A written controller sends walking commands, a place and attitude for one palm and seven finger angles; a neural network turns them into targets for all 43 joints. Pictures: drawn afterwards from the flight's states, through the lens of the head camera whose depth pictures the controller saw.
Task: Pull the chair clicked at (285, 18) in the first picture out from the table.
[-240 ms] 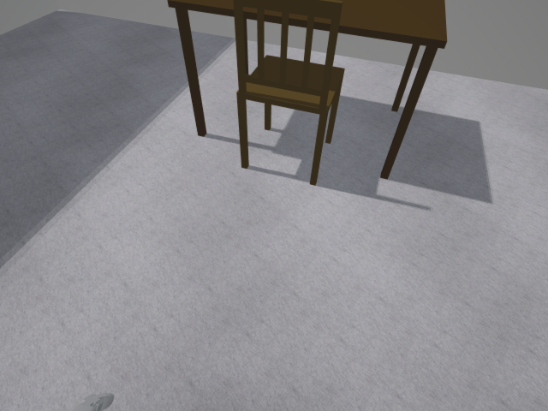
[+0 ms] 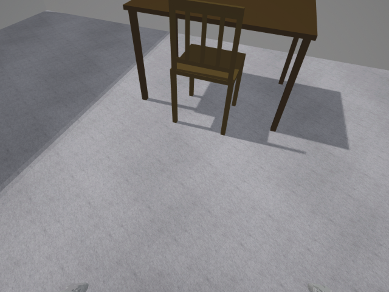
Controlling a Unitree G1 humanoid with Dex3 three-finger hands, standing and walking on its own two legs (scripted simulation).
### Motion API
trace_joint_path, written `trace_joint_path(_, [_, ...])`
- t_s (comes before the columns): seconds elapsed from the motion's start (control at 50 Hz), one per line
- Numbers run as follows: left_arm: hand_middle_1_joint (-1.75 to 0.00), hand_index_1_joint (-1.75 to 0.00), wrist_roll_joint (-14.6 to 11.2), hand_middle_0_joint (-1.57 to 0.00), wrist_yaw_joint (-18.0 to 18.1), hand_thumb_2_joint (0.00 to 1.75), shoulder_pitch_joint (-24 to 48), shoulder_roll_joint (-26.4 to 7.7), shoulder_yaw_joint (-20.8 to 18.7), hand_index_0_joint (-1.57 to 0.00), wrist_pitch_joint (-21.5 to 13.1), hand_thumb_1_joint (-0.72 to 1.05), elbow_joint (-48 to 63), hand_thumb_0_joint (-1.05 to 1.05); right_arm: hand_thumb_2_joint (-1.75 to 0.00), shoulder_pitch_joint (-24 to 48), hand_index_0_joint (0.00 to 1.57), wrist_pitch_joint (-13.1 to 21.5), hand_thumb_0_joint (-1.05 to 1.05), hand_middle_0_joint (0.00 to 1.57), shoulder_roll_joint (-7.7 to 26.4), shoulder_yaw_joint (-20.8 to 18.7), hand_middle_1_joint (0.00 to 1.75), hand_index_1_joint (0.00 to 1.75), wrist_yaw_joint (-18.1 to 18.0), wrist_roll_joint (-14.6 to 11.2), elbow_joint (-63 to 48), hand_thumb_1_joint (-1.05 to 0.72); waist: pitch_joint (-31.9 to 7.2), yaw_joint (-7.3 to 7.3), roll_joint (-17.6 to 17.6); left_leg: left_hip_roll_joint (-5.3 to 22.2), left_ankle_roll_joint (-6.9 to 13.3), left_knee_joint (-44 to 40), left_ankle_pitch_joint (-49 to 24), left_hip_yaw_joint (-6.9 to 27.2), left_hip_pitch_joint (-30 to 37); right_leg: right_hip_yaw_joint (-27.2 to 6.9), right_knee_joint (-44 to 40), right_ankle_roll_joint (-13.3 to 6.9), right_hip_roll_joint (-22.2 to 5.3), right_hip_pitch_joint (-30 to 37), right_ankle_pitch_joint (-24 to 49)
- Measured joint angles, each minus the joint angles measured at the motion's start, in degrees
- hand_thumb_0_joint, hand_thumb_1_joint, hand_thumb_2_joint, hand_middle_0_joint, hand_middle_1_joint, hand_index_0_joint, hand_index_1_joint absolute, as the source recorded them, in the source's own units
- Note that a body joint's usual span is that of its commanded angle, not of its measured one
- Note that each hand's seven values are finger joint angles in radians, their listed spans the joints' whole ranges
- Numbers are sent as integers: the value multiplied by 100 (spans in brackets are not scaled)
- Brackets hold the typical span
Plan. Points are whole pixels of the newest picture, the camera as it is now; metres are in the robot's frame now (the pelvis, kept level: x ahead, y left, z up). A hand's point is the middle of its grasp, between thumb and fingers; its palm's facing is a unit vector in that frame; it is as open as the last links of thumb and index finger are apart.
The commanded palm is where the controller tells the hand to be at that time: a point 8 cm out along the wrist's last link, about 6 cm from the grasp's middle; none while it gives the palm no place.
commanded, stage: stand and wait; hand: left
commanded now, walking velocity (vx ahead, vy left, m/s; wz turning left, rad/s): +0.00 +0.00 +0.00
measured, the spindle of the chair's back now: (203, 40) +1.40 +0.04 -0.09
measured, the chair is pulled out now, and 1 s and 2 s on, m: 0.00 0.00 0.00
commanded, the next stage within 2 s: look at it before walking up in 0.58 s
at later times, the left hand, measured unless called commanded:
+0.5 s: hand out of the picture +0.05 +0.25 -0.15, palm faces -0.03 -0.94 -0.33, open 7.4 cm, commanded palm none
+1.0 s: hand out of the picture +0.04 +0.23 -0.15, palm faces -0.04 -0.95 -0.32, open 7.4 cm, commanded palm none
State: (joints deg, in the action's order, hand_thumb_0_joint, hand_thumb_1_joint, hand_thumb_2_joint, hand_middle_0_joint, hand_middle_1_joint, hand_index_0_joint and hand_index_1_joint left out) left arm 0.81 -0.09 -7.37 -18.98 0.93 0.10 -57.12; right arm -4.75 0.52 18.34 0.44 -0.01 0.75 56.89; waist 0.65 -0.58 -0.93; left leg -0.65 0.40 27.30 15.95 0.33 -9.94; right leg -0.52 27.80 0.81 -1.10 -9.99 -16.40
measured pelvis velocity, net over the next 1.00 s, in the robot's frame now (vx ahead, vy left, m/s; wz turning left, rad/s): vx -0.02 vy -0.01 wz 0.00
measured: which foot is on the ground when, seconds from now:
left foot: down 0.00-1.00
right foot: down 0.00-1.00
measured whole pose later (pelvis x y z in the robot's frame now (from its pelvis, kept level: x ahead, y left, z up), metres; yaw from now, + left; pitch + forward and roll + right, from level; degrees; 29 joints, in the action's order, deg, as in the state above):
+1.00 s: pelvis -0.02 -0.01 +0.01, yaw +0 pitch -2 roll +0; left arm 1.0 -0.3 -8.3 -19.3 0.6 -0.2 -62.6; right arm -7.2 0.4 19.2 0.2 0.3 0.3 63.9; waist 2.2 -0.3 -0.7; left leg 0.3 -0.5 21.9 11.2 0.6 -8.9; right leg -0.3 22.6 0.1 -0.2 -9.1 -11.7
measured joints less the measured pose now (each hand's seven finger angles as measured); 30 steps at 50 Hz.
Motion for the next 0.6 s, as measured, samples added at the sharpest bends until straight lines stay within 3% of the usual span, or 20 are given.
trace_joint_path(0.6, [-30,-30,3,-21,-9,90,-80,-71,-38,-20,-5,91,-505,0,-90,-266,21,-17,1,20,95,-21,30,30,15,-42,660,-91,117,34,39,43,-44,-462,-409,-1,148,0,-433,-30,39,128,400])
